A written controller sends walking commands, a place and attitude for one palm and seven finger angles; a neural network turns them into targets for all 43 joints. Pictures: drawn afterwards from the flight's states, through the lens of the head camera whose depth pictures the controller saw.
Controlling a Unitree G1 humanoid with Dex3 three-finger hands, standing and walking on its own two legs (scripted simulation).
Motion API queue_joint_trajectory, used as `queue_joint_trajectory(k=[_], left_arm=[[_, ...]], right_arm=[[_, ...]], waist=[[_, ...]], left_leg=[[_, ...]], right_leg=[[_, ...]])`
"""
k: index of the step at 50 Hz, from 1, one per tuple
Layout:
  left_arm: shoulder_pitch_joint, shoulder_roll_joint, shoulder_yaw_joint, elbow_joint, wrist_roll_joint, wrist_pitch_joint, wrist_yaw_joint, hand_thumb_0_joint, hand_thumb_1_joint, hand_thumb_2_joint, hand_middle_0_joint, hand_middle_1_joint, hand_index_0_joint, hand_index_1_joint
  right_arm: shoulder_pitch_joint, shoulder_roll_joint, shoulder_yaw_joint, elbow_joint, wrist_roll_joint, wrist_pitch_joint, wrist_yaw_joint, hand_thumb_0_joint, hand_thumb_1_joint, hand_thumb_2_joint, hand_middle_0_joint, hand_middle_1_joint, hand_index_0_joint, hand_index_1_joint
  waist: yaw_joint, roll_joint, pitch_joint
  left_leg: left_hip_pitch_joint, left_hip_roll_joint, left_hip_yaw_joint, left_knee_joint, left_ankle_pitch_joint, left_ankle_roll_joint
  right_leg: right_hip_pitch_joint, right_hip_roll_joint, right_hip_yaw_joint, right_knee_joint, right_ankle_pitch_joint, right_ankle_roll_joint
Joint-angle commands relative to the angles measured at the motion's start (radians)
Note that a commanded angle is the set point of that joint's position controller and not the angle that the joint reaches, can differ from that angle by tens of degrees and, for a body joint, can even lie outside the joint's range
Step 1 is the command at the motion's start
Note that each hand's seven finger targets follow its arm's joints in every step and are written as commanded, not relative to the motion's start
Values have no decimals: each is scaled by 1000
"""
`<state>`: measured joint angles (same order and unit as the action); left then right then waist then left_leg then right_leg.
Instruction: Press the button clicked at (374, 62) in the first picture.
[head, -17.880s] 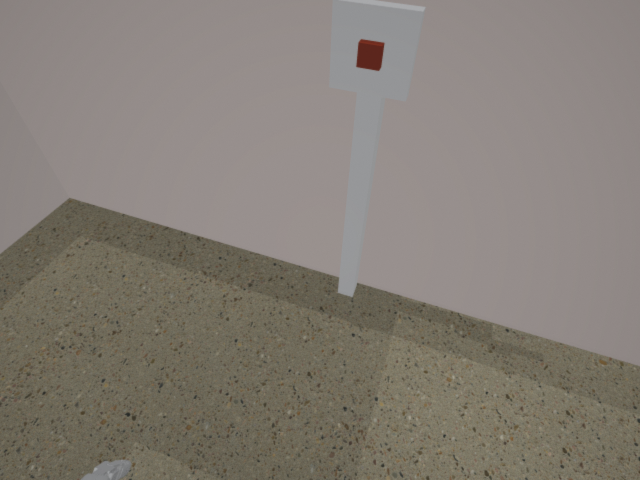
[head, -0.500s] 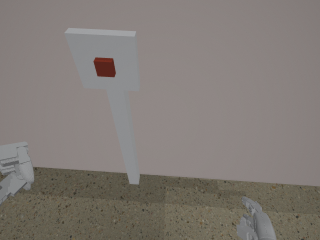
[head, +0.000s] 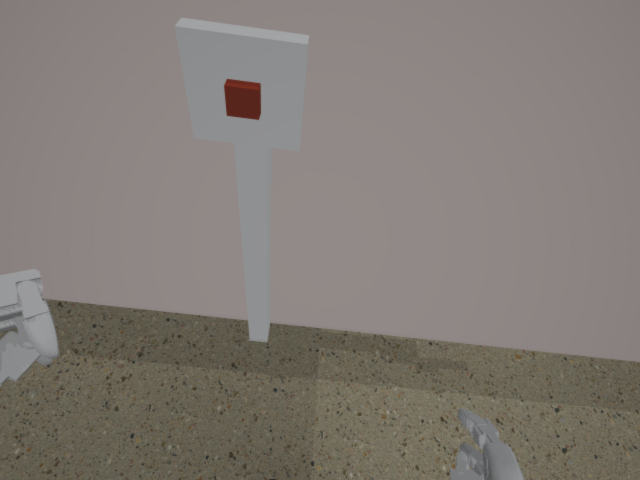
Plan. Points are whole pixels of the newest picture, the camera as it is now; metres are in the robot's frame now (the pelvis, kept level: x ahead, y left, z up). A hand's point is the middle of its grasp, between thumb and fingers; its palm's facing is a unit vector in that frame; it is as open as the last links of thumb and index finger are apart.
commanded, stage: step back with the hand held close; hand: left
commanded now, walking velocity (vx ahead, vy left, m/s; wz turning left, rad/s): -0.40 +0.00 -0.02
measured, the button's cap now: (243, 98) +0.60 +0.17 +0.15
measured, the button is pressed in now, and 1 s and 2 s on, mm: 0 0 0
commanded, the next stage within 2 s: stop stepping back and stand still in 0.08 s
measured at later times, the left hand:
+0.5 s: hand (4, 471) +0.11 +0.24 +0.15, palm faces +0.39 -0.85 -0.35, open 3.1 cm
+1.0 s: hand out of the picture +0.06 +0.25 +0.16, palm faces +0.40 -0.82 -0.40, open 3.1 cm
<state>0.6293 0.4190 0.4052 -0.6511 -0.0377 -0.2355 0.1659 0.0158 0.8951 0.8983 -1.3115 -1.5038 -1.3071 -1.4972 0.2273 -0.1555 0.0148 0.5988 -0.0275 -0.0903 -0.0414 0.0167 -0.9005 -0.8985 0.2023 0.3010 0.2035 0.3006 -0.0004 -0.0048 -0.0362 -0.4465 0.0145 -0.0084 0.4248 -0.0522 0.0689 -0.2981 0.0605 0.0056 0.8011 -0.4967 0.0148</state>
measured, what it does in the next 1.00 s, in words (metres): walks backwards: right foot, then left foot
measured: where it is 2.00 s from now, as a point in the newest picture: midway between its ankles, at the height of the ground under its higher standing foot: outside the picture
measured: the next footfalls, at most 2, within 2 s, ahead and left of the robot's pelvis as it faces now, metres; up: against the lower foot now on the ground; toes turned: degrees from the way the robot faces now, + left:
right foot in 0.16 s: -0.12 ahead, -0.09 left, +0.00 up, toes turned +2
left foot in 0.34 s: +0.02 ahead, +0.08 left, +0.00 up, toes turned -3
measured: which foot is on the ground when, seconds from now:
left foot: down 0.00-0.20, up 0.22-0.32, down 0.34-1.00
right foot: up 0.00-0.14, down 0.16-1.00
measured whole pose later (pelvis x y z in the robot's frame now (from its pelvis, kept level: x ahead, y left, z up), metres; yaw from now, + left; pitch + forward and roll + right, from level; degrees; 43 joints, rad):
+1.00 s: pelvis -0.14 +0.01 +0.00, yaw +2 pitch -1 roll +0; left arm 0.52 0.35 0.32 -0.51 -0.01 -0.16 0.15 0.02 0.90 0.90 -1.31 -1.50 -1.31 -1.50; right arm 0.23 -0.16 0.03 0.60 -0.02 -0.11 -0.07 0.02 -0.90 -0.90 0.20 0.30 0.20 0.30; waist -0.02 0.00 0.00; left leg -0.35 -0.08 -0.02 0.37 -0.12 0.02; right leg -0.15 0.04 -0.01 0.45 -0.31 -0.04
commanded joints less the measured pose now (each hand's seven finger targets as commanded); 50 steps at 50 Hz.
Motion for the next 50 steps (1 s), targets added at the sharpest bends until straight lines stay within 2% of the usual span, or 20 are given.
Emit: queue_joint_trajectory(k=[1,5,7,9,11,12,14,17,19,20,23,26,29,35,39,42,44,48,49,50], left_arm=[[-10,113,45,-230,-19,-52,-4,0,900,900,-1300,-1500,-1300,-1500],[17,176,98,-229,-50,-63,-19,0,900,900,-1300,-1500,-1300,-1500],[26,208,130,-233,-64,-82,-28,0,900,900,-1300,-1500,-1300,-1500],[13,242,172,-204,-79,-90,-16,0,900,900,-1300,-1500,-1300,-1500],[37,206,157,-174,-75,-56,-16,0,900,900,-1300,-1500,-1300,-1500],[78,181,147,-115,-67,-27,-14,0,900,900,-1300,-1500,-1300,-1500],[42,139,101,-71,-48,11,-15,0,900,900,-1300,-1500,-1300,-1500],[-97,115,47,9,-23,19,-4,0,900,900,-1300,-1500,-1300,-1500],[-129,111,25,41,-5,11,3,0,900,900,-1300,-1500,-1300,-1500],[-127,111,16,9,-8,7,-1,0,900,900,-1300,-1500,-1300,-1500],[-151,109,5,-94,-6,-12,-4,0,900,900,-1300,-1500,-1300,-1500],[-84,152,57,-203,3,-23,3,0,900,900,-1300,-1500,-1300,-1500],[26,137,77,-167,0,-25,2,0,900,900,-1300,-1500,-1300,-1500],[7,93,55,-76,-22,-20,6,0,900,900,-1300,-1500,-1300,-1500],[-116,75,6,-46,-7,-8,7,0,900,900,-1300,-1500,-1300,-1500],[-191,80,3,-48,13,-6,11,0,900,900,-1300,-1500,-1300,-1500],[-211,79,1,-64,26,-2,12,0,900,900,-1300,-1500,-1300,-1500],[-66,126,41,-159,21,-12,1,0,900,900,-1300,-1500,-1300,-1500],[-21,132,51,-170,16,-15,-5,0,900,900,-1300,-1500,-1300,-1500],[15,142,70,-171,5,-19,-7,0,900,900,-1300,-1500,-1300,-1500]], right_arm=[[-85,-173,-59,-116,-4,-73,-6,0,-900,-900,200,300,200,300],[-81,-162,-56,-109,-6,-44,-2,0,-900,-900,200,300,200,300],[-90,-153,-50,-118,5,-11,1,0,-900,-900,200,300,200,300],[-134,-146,-39,-132,18,7,-9,0,-900,-900,200,300,200,300],[-153,-175,-68,-140,37,5,-15,0,-900,-900,200,300,200,300],[-147,-162,-58,-142,39,14,-22,0,-900,-900,200,300,200,300],[-162,-148,-35,-157,40,22,-31,0,-900,-900,200,300,200,300],[-123,-192,-45,-130,46,-13,-54,0,-900,-900,200,300,200,300],[-81,-199,-50,-131,48,-23,-55,0,-900,-900,200,300,200,300],[-75,-184,-43,-133,45,-24,-54,0,-900,-900,200,300,200,300],[-116,-185,-38,-153,39,-45,-51,0,-900,-900,200,300,200,300],[-119,-185,-44,-176,27,-60,-44,0,-900,-900,200,300,200,300],[-104,-167,-44,-181,22,-61,-32,0,-900,-900,200,300,200,300],[-82,-176,-59,-142,28,-36,-37,0,-900,-900,200,300,200,300],[-92,-186,-48,-125,30,-56,-52,0,-900,-900,200,300,200,300],[-115,-185,-36,-126,24,-69,-68,0,-900,-900,200,300,200,300],[-106,-170,-35,-134,19,-70,-66,0,-900,-900,200,300,200,300],[-96,-137,-40,-157,14,-76,-39,0,-900,-900,200,300,200,300],[-95,-131,-42,-158,13,-67,-28,0,-900,-900,200,300,200,300],[-103,-143,-51,-152,15,-57,-19,0,-900,-900,200,300,200,300]], waist=[[3,265,-170],[14,214,-252],[5,109,-242],[1,-52,-184],[16,-191,-159],[3,-156,-104],[-20,-64,-29],[-13,-2,74],[-4,-34,25],[-15,7,-21],[-2,95,-15],[4,168,-5],[4,166,-18],[-22,-7,5],[-29,44,70],[-12,176,104],[6,209,97],[18,105,-42],[11,20,-66],[9,-93,-77]], left_leg=[[293,186,-213,-235,-57,-2],[379,152,-130,-168,151,-86],[443,90,-55,-15,78,-88],[397,13,0,203,-167,-96],[302,-40,-15,414,-231,-94],[189,-15,-30,429,-228,-82],[113,11,-34,245,-170,-62],[216,45,-52,8,-1,-33],[275,72,-91,39,160,-1],[297,80,-130,9,176,2],[206,103,-206,-125,-166,0],[88,73,-207,-228,-449,-29],[64,41,-158,-193,-426,-60],[306,3,-77,154,-212,-73],[288,58,-151,-6,-253,-53],[103,129,-326,-327,-643,-46],[-25,146,-348,-411,-734,-48],[65,36,-140,-219,-441,-89],[147,-15,-61,-40,-312,-85],[230,-42,-48,188,-225,-79]], right_leg=[[5,32,-45,-208,-28,-14],[117,26,-62,-497,151,-39],[35,-79,7,-601,283,-57],[-150,-262,95,-611,361,-92],[-179,-309,137,-573,323,-127],[-112,-314,105,-515,425,-146],[-15,-272,95,-459,540,-112],[-35,-162,42,-431,437,-26],[6,-113,50,-421,554,24],[27,-105,14,-386,511,18],[80,-70,16,-413,198,-1],[162,-53,-9,-432,94,-33],[182,-58,-25,-463,52,-54],[-144,-195,91,-592,-15,-117],[-124,-99,24,-495,37,-48],[31,-1,-21,-316,13,-15],[163,19,-32,-216,54,-22],[242,-38,-10,-457,93,-57],[157,-122,68,-548,81,-87],[-5,-237,224,-638,-9,-129]])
